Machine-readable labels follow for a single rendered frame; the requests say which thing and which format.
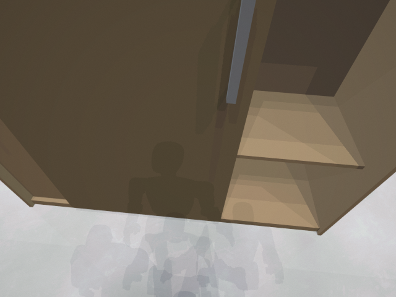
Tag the handle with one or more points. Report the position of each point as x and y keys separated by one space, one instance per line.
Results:
x=241 y=42

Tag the wardrobe door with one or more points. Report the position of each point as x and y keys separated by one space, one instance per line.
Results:
x=122 y=103
x=16 y=160

